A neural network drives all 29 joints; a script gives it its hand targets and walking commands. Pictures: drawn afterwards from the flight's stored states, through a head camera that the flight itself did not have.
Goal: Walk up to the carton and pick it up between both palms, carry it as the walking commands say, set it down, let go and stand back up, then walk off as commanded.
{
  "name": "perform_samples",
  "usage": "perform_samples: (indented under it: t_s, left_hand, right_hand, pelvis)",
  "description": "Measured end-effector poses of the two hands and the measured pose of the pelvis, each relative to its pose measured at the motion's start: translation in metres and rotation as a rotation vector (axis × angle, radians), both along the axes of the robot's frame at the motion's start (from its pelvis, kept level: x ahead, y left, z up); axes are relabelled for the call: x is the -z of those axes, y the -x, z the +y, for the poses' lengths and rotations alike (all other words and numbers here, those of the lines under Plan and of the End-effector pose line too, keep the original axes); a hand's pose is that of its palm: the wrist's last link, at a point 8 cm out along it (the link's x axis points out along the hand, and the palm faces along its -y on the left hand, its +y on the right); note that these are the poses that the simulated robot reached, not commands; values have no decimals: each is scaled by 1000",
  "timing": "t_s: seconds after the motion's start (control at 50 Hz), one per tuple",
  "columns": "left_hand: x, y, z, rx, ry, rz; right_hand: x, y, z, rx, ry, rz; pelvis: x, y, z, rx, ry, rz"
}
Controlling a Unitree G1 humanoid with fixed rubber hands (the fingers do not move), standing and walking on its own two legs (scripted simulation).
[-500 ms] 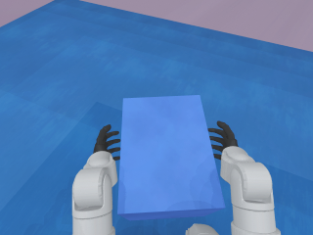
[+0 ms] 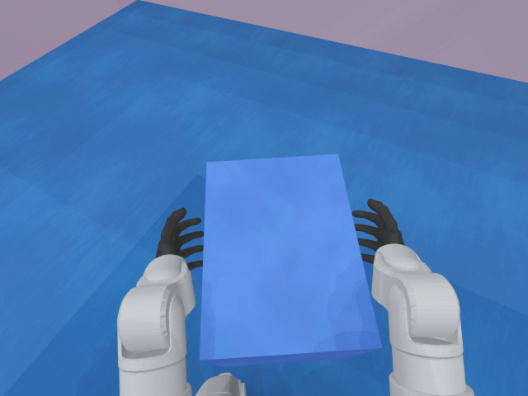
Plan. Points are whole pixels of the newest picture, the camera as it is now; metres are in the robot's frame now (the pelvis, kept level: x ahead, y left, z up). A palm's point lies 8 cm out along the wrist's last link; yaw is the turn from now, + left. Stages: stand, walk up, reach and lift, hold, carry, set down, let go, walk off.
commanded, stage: carry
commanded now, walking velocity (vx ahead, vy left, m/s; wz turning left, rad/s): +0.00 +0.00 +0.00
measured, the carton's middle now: (278, 262) +0.30 +0.00 -0.01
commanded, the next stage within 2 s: none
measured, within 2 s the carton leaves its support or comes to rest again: neither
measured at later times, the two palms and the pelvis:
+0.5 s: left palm (191, 140) +0.50 +0.15 +0.09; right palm (356, 135) +0.49 -0.14 +0.09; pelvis +0.22 +0.02 -0.01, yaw -3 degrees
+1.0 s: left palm (210, 134) +0.52 +0.12 +0.08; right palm (369, 129) +0.51 -0.17 +0.08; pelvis +0.25 -0.01 -0.02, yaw -3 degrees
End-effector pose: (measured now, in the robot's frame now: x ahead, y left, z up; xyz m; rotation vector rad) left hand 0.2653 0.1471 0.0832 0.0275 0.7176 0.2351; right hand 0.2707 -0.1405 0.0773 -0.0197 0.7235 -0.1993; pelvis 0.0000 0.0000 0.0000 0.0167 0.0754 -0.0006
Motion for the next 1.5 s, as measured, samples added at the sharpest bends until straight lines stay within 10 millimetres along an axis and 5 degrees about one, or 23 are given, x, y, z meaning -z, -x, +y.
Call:
perform_samples:
  t_s: [0.12,0.24,0.6,0.86,1.5]
  left_hand:
    - [-9,-79,9,19,16,-74]
    - [10,-155,22,21,48,-60]
    - [-11,-254,-7,61,6,-72]
    - [4,-266,-22,49,12,-36]
    - [7,-231,-38,78,-5,-37]
  right_hand:
    - [-15,-76,8,20,7,-75]
    - [-6,-147,23,32,53,-59]
    - [-18,-236,-6,66,25,-67]
    - [-4,-250,-21,60,29,-33]
    - [-1,-210,-36,65,43,-37]
  pelvis:
    - [6,-78,12,5,13,-20]
    - [23,-147,28,37,15,-24]
    - [12,-247,10,50,17,0]
    - [20,-260,-8,51,16,-7]
    - [16,-219,-19,59,14,-44]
